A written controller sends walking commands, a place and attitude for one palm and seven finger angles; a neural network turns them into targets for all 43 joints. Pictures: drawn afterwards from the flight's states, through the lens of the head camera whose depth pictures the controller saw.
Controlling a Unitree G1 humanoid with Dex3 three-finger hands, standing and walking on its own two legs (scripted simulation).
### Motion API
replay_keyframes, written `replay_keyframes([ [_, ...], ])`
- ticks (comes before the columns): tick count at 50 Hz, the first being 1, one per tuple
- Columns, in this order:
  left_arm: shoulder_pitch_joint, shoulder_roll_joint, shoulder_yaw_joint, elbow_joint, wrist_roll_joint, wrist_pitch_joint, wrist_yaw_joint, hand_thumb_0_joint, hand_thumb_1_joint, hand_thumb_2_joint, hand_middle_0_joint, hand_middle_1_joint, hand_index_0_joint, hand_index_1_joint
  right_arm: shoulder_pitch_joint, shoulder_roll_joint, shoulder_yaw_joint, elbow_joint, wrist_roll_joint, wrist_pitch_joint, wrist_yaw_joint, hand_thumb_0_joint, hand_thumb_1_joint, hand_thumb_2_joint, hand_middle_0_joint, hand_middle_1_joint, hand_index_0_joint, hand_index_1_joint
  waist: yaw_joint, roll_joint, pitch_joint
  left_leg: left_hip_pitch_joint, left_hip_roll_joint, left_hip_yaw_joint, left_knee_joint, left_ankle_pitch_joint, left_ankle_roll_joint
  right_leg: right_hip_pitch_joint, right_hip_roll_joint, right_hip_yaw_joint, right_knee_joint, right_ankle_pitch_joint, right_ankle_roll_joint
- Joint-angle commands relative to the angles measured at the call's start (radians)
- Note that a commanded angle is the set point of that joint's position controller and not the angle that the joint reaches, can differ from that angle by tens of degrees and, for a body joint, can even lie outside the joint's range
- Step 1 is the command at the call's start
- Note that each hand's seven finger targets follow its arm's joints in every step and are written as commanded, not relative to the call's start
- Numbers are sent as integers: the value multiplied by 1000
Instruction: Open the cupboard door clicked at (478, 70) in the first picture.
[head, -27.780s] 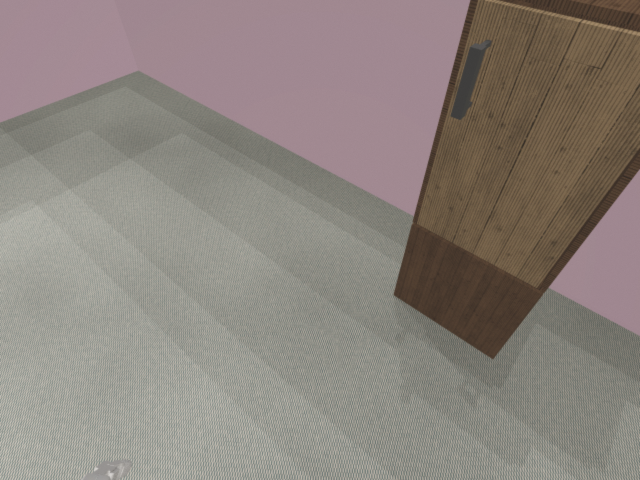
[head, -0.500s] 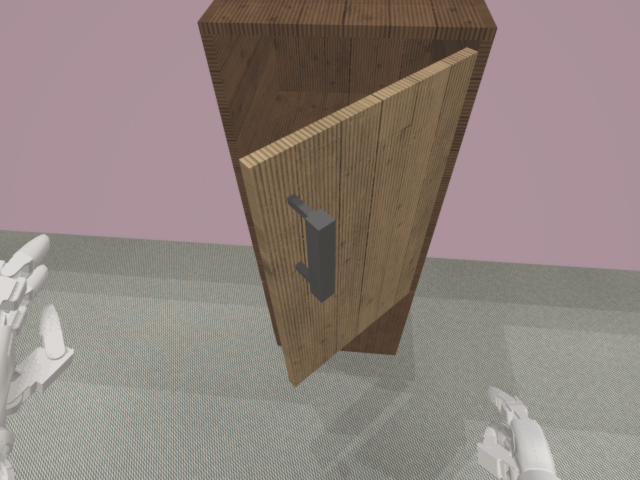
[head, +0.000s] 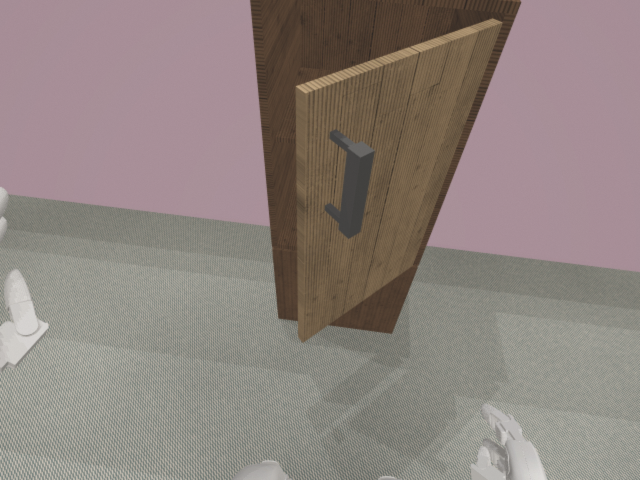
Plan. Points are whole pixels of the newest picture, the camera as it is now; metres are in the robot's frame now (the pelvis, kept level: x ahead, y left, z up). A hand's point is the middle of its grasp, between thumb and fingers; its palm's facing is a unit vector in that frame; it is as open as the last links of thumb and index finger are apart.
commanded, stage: step back with the hand held close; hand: left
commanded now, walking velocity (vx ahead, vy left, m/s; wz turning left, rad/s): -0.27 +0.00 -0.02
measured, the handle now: (344, 185) +0.45 +0.00 +0.13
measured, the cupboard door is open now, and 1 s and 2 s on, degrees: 46 46 46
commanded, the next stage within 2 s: stop stepping back and stand still in 0.22 s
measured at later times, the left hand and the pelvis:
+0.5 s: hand out of the picture +0.10 +0.24 +0.18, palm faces +0.34 -0.82 -0.45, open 7.4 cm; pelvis -0.10 +0.00 +0.01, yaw -4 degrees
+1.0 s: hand out of the picture +0.00 +0.26 +0.19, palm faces +0.43 -0.78 -0.45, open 7.4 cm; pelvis -0.20 +0.00 +0.02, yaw -3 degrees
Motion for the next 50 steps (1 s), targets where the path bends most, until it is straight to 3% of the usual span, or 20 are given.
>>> replay_keyframes([
  [1,-51,205,140,-235,-10,-90,34,0,900,900,-200,-300,-200,-300,-76,-135,-54,-124,-6,-73,-17,0,-900,-900,200,300,200,300,-15,-26,-125,133,52,-102,-31,-251,-18,-131,-132,180,-210,-326,-88],
  [4,-70,190,138,-223,-9,-94,41,0,900,900,-200,-300,-200,-300,-79,-148,-50,-128,-4,-73,-20,0,-900,-900,200,300,200,300,-19,61,-80,-17,120,-195,-165,-391,8,-100,-66,114,-91,-395,-52],
  [7,-111,214,179,-253,-9,-98,37,0,900,900,-200,-300,-200,-300,-107,-142,-60,-132,-13,-92,-28,0,-900,-900,200,300,200,300,-1,276,-146,-324,338,-412,-535,-493,103,247,88,-15,491,-269,4],
  [9,-120,240,198,-263,-22,-106,35,0,900,900,-200,-300,-200,-300,-84,-122,-76,-107,-17,-109,-15,0,-900,-900,200,300,200,300,-4,156,-203,-143,345,-362,-480,-272,112,134,75,29,594,-348,-6],
  [16,-58,187,107,-248,-58,-75,14,0,900,900,-200,-300,-200,-300,-137,-112,-55,-84,-4,-117,23,0,-900,-900,200,300,200,300,10,253,-141,-9,224,-157,-471,-254,-25,217,71,-79,-50,-383,-57],
  [17,-50,193,102,-238,-58,-79,5,0,900,900,-200,-300,-200,-300,-121,-108,-51,-75,-2,-114,24,0,-900,-900,200,300,200,300,11,163,-138,55,146,-83,-330,-217,-69,177,16,-25,-259,-377,-84],
  [19,-61,264,122,-233,-54,-84,0,0,900,900,-200,-300,-200,-300,-128,-104,-50,-62,7,-100,22,0,-900,-900,200,300,200,300,29,-250,-91,101,-21,-17,353,-118,-107,-130,-353,412,-481,-279,-205],
  [20,-75,297,166,-241,-58,-95,12,0,900,900,-200,-300,-200,-300,-123,-107,-38,-55,-9,-100,18,0,-900,-900,200,300,200,300,12,-177,-107,-56,-17,-33,479,-153,-100,0,-361,291,-385,120,-199],
  [22,-34,256,159,-192,-52,-59,2,0,900,900,-200,-300,-200,-300,-85,-86,-30,-70,13,-100,9,0,-900,-900,200,300,200,300,-8,-175,-226,-90,17,-67,366,-96,-76,235,-264,147,-169,512,-166],
  [24,-3,235,163,-204,-44,-43,4,0,900,900,-200,-300,-200,-300,-143,-78,-14,-105,10,-92,-10,0,-900,-900,200,300,200,300,0,-156,-200,-2,16,12,88,-46,-50,289,-215,86,-106,580,-146],
  [26,-3,209,141,-172,-53,-31,1,0,900,900,-200,-300,-200,-300,-123,-96,-16,-81,12,-99,-23,0,-900,-900,200,300,200,300,-20,-30,-181,197,-3,34,-219,131,-34,241,-165,41,-48,498,-81],
  [28,-23,206,126,-234,-46,-48,10,0,900,900,-200,-300,-200,-300,-78,-133,-29,-100,11,-118,-19,0,-900,-900,200,300,200,300,-3,203,-246,431,176,-148,-248,683,11,107,-33,-18,101,69,-11],
  [29,-25,215,122,-224,-43,-49,12,0,900,900,-200,-300,-200,-300,-54,-133,-35,-101,11,-122,-7,0,-900,-900,200,300,200,300,-2,218,-250,492,243,-206,-239,817,43,32,-3,-12,120,-232,-10],
  [31,14,251,164,-201,-43,-45,12,0,900,900,-200,-300,-200,-300,-61,-128,-37,-95,-4,-135,5,0,-900,-900,200,300,200,300,-4,202,-228,498,234,-245,-257,810,45,-9,30,-32,90,-279,-12],
  [34,32,216,129,-272,-43,-48,2,0,900,900,-200,-300,-200,-300,-80,-131,-34,-98,-10,-134,16,0,-900,-900,200,300,200,300,-9,204,-195,283,228,-242,-350,475,21,145,21,-28,105,-252,-12],
  [39,116,231,160,-168,-34,-35,13,0,900,900,-200,-300,-200,-300,-139,-128,-35,-121,-5,-87,7,0,-900,-900,200,300,200,300,-1,172,-71,-170,145,-140,-428,-479,8,398,24,-63,-71,-282,-54],
  [40,100,238,165,-131,-27,-33,14,0,900,900,-200,-300,-200,-300,-139,-123,-43,-122,-9,-70,1,0,-900,-900,200,300,200,300,3,58,-45,-205,76,-90,-255,-470,-17,351,-25,59,-186,-415,-98],
  [42,25,226,136,-123,-35,-30,7,0,900,900,-200,-300,-200,-300,-126,-125,-65,-108,-5,-54,-2,0,-900,-900,200,300,200,300,13,-294,-5,-153,-19,-23,436,-242,-51,21,-356,589,-500,-753,-258],
  [45,-79,226,139,-63,-30,-63,-4,0,900,900,-200,-300,-200,-300,-82,-109,-43,-65,-19,-70,1,0,-900,-900,200,300,200,300,-35,-93,-64,-133,54,-47,485,-65,-56,47,-281,357,-421,-483,-209],
  [50,-164,175,41,-48,-5,-51,8,0,900,900,-200,-300,-200,-300,-87,-110,-42,-64,-13,-94,-34,0,-900,-900,200,300,200,300,-7,-158,-68,133,26,74,96,-153,-18,-57,-228,195,-429,-605,-157],
])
